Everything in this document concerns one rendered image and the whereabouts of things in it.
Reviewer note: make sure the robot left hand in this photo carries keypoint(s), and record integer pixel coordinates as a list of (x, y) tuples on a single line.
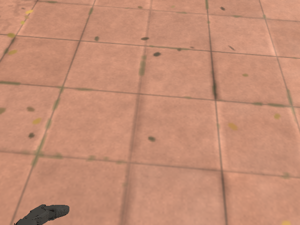
[(44, 213)]

